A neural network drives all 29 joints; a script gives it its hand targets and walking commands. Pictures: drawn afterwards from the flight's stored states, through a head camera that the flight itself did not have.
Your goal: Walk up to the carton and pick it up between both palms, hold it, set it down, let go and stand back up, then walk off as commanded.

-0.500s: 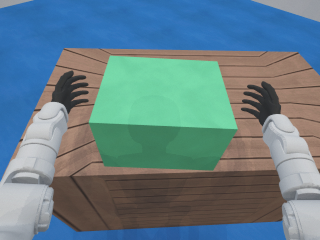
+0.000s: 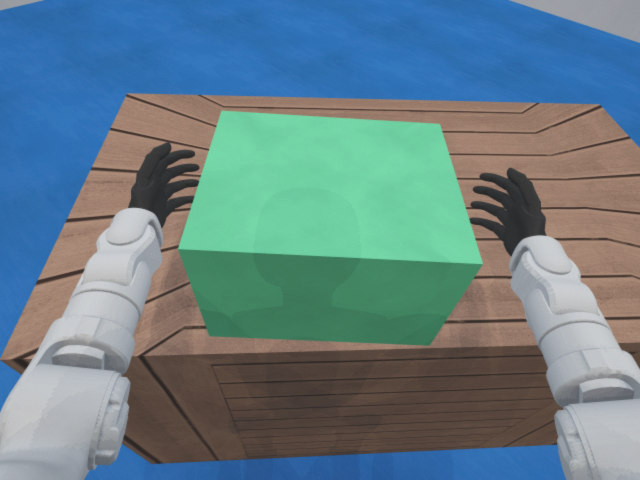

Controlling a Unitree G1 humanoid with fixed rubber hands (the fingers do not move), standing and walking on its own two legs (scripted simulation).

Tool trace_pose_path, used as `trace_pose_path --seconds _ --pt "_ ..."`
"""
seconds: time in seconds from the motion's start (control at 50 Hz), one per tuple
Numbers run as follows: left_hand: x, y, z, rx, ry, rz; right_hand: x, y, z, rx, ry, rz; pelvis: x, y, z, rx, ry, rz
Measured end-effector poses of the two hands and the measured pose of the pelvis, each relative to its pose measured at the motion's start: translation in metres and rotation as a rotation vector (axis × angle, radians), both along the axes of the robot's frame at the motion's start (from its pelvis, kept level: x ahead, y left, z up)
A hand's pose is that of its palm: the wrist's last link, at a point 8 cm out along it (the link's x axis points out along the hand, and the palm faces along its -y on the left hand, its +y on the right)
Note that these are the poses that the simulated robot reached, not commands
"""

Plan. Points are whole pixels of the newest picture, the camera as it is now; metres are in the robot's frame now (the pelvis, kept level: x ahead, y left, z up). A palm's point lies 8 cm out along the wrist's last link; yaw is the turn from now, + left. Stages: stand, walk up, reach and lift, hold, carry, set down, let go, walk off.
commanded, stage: reach and lift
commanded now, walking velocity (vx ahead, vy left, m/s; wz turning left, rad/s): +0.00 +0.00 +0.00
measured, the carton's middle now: (326, 228) +0.45 -0.01 +0.05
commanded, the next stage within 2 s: none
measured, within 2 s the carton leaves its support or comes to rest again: leaves its support in 1.56 s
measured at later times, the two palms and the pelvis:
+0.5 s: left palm (163, 210) +0.43 +0.20 +0.11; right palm (492, 235) +0.40 -0.22 +0.11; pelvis +0.00 +0.00 +0.00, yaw +0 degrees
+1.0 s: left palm (165, 212) +0.43 +0.19 +0.11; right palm (491, 234) +0.40 -0.21 +0.11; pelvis +0.00 +0.00 +0.00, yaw +0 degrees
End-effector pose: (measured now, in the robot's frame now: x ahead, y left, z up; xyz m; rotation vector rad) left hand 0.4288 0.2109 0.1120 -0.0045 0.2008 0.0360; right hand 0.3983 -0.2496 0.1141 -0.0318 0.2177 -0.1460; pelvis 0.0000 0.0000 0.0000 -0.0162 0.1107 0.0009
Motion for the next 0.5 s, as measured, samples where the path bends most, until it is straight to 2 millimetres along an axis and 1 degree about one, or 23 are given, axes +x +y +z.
trace_pose_path --seconds 0.12,0.34,0.5 --pt "-0.001 -0.013 -0.003 0.005 0.003 -0.017 0.0 0.012 -0.004 0.018 0.005 0.008 0.0 0.0 0.0 0.0 0.0 0.0" --pt "-0.002 -0.015 -0.003 0.031 -0.004 -0.001 0.002 0.031 -0.008 0.017 -0.003 0.027 0.0 0.0 0.0 0.0 0.0 0.0" --pt "-0.002 -0.015 -0.003 0.042 -0.007 0.005 0.002 0.034 -0.007 0.011 -0.005 0.024 0.0 0.0 0.0 0.0 0.0 0.0"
